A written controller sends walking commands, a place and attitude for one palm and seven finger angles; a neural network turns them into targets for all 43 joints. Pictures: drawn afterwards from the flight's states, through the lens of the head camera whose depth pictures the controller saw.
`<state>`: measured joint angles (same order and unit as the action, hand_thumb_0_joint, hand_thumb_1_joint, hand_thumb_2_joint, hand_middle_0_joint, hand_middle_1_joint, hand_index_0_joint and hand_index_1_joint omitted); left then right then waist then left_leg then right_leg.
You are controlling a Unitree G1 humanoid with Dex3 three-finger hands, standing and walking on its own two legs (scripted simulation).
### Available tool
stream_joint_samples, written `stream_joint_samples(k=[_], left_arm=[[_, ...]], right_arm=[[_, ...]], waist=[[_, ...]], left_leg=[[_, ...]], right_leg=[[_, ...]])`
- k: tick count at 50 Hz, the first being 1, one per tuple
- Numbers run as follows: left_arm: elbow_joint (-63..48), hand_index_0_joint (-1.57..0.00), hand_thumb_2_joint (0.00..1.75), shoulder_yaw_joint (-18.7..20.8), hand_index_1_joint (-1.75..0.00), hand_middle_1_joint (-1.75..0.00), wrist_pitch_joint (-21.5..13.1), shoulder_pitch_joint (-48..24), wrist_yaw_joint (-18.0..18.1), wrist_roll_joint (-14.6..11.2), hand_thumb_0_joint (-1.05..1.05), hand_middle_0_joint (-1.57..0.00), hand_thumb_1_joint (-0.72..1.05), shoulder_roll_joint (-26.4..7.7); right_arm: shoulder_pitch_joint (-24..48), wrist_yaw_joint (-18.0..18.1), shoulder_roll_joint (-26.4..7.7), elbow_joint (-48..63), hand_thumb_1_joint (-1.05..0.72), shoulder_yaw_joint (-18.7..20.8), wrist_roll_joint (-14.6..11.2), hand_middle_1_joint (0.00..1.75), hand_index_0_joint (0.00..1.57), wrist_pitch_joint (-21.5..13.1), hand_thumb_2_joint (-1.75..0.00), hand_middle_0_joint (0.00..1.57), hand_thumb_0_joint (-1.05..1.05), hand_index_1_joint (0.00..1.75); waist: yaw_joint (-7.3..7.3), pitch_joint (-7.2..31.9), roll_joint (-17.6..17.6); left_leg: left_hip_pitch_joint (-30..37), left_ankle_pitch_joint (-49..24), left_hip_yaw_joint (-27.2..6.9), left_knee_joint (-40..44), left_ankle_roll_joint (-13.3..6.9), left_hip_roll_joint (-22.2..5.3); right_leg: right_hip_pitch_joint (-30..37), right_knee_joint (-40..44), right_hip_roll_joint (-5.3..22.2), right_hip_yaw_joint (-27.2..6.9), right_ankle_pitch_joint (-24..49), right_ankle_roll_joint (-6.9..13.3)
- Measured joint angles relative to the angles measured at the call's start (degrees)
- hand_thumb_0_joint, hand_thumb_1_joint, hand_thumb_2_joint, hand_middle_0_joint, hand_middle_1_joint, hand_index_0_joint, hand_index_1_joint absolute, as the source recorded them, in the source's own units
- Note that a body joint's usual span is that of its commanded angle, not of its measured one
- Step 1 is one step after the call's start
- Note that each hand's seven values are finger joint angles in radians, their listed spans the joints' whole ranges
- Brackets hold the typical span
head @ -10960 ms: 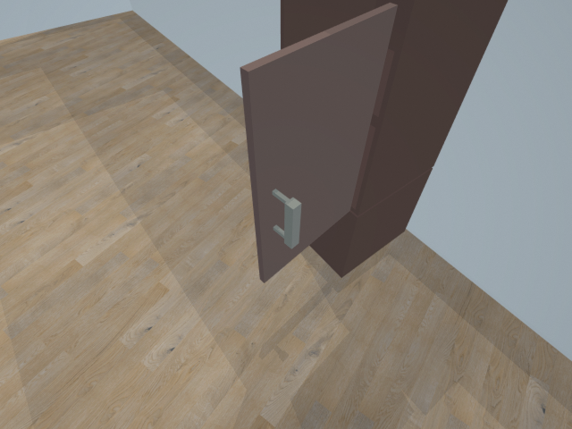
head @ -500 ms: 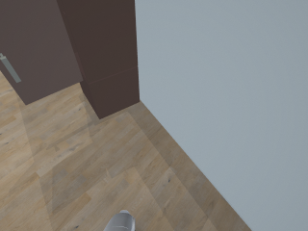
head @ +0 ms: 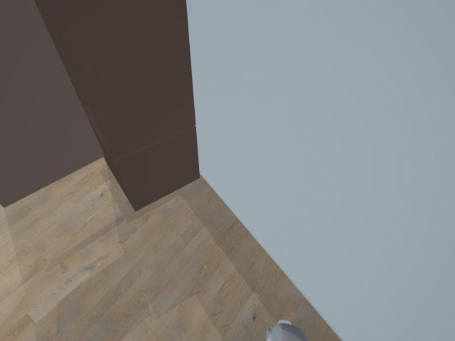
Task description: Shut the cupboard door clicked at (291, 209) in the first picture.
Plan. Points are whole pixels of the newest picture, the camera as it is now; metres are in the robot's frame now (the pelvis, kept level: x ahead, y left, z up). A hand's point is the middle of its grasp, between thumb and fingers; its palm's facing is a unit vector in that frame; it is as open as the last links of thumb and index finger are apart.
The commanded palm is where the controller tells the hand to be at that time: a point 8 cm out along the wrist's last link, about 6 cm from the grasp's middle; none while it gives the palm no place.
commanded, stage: turn to face it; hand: left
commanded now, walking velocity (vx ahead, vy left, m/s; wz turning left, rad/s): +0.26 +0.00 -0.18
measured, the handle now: out of the picture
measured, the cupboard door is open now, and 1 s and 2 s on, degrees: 97 97 97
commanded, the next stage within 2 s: take the last steps up to it in 1.42 s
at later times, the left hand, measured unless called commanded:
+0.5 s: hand (162, 308) +0.21 +0.15 -0.17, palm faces +0.18 -0.97 -0.19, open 7.1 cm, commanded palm none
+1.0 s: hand (123, 327) +0.17 +0.22 -0.17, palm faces +0.41 -0.87 -0.27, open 7.4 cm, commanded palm none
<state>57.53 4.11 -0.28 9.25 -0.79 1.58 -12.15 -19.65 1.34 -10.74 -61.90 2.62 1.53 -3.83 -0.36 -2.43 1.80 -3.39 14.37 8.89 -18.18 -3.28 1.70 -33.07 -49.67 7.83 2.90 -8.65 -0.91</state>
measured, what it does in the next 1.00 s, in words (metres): walks ahead, turning left: right foot, then left foot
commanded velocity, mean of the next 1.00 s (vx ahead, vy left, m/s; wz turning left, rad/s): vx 0.01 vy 0.00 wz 0.54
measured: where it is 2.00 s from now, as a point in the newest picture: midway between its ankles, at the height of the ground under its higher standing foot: outside the picture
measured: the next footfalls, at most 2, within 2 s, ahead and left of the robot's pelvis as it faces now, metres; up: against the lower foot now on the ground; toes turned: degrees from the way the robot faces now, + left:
right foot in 0.16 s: +0.19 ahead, -0.14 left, +0.00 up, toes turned -9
left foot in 0.60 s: +0.22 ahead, +0.09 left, +0.00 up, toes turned +20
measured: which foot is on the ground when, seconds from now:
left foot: down 0.00-0.16, up 0.18-0.58, down 0.60-1.00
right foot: up 0.00-0.14, down 0.16-0.60, up 0.62-1.00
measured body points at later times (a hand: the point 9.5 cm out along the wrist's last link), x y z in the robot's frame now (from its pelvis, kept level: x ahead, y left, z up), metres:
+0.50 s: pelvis +0.14 -0.04 -0.01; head +0.17 -0.03 +0.44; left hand +0.20 +0.20 -0.16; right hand +0.23 -0.28 -0.15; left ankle +0.17 +0.07 -0.70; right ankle +0.15 -0.14 -0.74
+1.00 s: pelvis +0.18 -0.02 +0.00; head +0.22 +0.02 +0.44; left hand +0.15 +0.27 -0.15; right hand +0.35 -0.22 -0.14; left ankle +0.18 +0.07 -0.74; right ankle +0.24 -0.18 -0.68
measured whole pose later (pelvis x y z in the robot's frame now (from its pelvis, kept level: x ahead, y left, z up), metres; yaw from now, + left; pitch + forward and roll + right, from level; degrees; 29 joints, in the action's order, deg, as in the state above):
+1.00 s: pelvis +0.18 -0.02 +0.00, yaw +24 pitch +1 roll -1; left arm 53.0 4.0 3.4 8.6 1.2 0.8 -15.3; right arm -10.5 0.1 -11.4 -53.7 2.2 1.3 1.8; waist -0.3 -5.0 0.6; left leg -17.7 10.2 -2.9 -26.6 -3.6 3.3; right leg -26.3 -55.9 4.0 -1.3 -23.4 -5.7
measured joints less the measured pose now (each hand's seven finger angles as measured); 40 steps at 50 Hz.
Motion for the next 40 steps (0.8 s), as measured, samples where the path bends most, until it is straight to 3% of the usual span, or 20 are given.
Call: stream_joint_samples(k=[7,9,12,15,18,22,27,30,32,34,37,40], left_arm=[[-1.9,-0.19,0.9,-1.0,-0.3,-0.3,-0.6,-4.4,-0.4,-0.3,0.0,-0.2,0.92,-0.8],[-2.2,-0.19,0.9,-1.3,-0.3,-0.3,-2.4,-5.4,-0.1,-0.2,0.0,-0.2,0.92,-0.2],[-2.2,-0.2,0.9,-2.6,-0.3,-0.3,-3.7,-5.7,0.5,-0.7,0.0,-0.2,0.91,1.7],[-1.8,-0.2,0.9,-3.3,-0.3,-0.3,-3.2,-4.4,1.1,-1.1,0.0,-0.2,0.91,3.6],[-2.1,-0.2,0.9,-1.8,-0.3,-0.3,-3.4,-3.0,2.2,-1.9,-0.03,-0.21,0.94,4.2],[-1.7,-0.2,0.9,-1.4,-0.3,-0.3,-2.3,-2.2,2.3,-1.0,-0.04,-0.21,0.96,2.6],[-1.0,-0.2,0.9,-0.9,-0.3,-0.3,-0.8,0.1,2.1,-0.3,-0.02,-0.21,0.94,1.1],[-0.9,-0.2,0.9,-0.5,-0.3,-0.3,0.3,2.5,1.7,-0.4,-0.01,-0.21,0.92,0.1],[-0.6,-0.2,0.9,-0.2,-0.3,-0.3,1.9,2.9,1.7,-0.7,-0.01,-0.21,0.92,-0.9],[-0.6,-0.2,0.9,0.0,-0.3,-0.3,3.3,2.6,1.8,-0.6,0.0,-0.2,0.92,-1.8],[-1.3,-0.2,0.9,0.4,-0.3,-0.3,3.8,1.6,1.7,-0.3,0.0,-0.2,0.92,-2.5],[-2.5,-0.2,0.9,0.4,-0.3,-0.3,3.4,1.1,1.5,-0.3,0.0,-0.2,0.91,-2.9]], right_arm=[[-5.6,-0.2,1.0,-2.8,-0.91,-1.1,0.4,0.3,0.2,0.8,-0.9,0.2,0.0,0.3],[-5.8,-0.3,1.5,-3.9,-0.91,-1.3,-0.3,0.3,0.2,1.5,-0.9,0.2,0.01,0.3],[-3.9,-0.3,1.9,-4.4,-0.91,-1.3,-1.2,0.3,0.2,2.9,-0.9,0.2,0.01,0.3],[-0.8,-0.4,2.2,-3.5,-0.91,-1.1,-1.2,0.3,0.2,4.2,-0.9,0.2,0.01,0.3],[2.5,-0.7,2.4,-1.4,-0.91,-0.7,-0.9,0.3,0.2,5.1,-0.9,0.2,0.01,0.3],[6.6,-1.3,1.7,1.2,-0.91,0.1,-0.5,0.3,0.2,5.8,-0.9,0.2,0.01,0.3],[10.7,-1.8,0.1,4.2,-0.91,0.6,-0.4,0.3,0.2,6.1,-0.9,0.2,0.01,0.3],[11.9,-2.2,-1.4,6.6,-0.91,0.7,-0.1,0.3,0.2,5.7,-0.9,0.2,0.01,0.3],[12.9,-2.0,-1.9,7.9,-0.91,0.8,0.1,0.3,0.2,5.0,-0.9,0.2,0.01,0.3],[13.2,-1.5,-2.1,8.9,-0.91,0.5,0.1,0.3,0.2,4.7,-0.9,0.2,0.01,0.3],[12.9,-0.8,-2.4,9.5,-0.91,0.1,0.0,0.3,0.2,4.8,-0.9,0.2,0.01,0.3],[12.3,-0.6,-2.3,9.4,-0.91,-0.3,-0.2,0.3,0.2,4.9,-0.9,0.2,0.01,0.3]], waist=[[-2.98,-1.2,-1.3],[-3.27,-2.3,-2.1],[-3.88,-4.0,-3.0],[-3.68,-4.0,-2.7],[-3.06,-3.3,-1.9],[-2.14,-2.1,-1.0],[-0.38,-1.4,0.3],[0.4,-0.7,0.8],[0.4,-0.7,1.6],[0.69,-1.1,1.8],[1.16,-1.7,1.3],[1.57,-2.2,0.6]], left_leg=[[4.0,7.8,1.2,-4.1,3.5,-2.4],[0.2,11.7,-0.5,-15.5,3.6,-4.0],[-10.0,15.3,-5.6,-38.3,3.5,-3.6],[-18.1,11.9,-6.4,-46.5,4.4,-4.2],[-23.7,8.4,-6.1,-45.4,5.6,-5.1],[-25.9,5.6,-4.5,-39.2,6.5,-5.8],[-21.9,6.2,-2.2,-28.0,6.2,-5.3],[-17.1,0.8,-2.0,-18.8,4.5,-4.4],[-18.6,1.6,-2.4,-21.0,0.7,-2.9],[-18.7,2.8,-3.1,-21.1,-1.2,-1.9],[-17.4,0.8,-4.6,-17.0,-1.1,-0.8],[-15.8,-1.8,-6.1,-12.4,-1.5,0.1]], right_leg=[[8.5,15.1,-3.6,2.9,-0.9,2.2],[10.5,15.3,-4.6,3.8,-2.0,3.5],[13.4,14.9,-4.8,6.0,-5.5,4.3],[17.4,19.4,-4.7,7.9,-4.8,3.8],[20.0,23.0,-4.4,9.9,-4.1,3.9],[22.1,24.2,-3.8,12.6,-5.0,3.3],[22.9,20.2,-1.7,15.4,-8.9,1.7],[21.6,13.5,0.4,16.6,-13.3,-0.1],[17.0,3.1,0.6,11.6,-21.2,-1.6],[12.2,-6.8,-1.0,5.8,-23.5,-2.1],[7.0,-14.9,-2.3,0.9,-18.7,-2.8],[4.3,-16.5,-2.4,-1.9,-14.0,-3.6]])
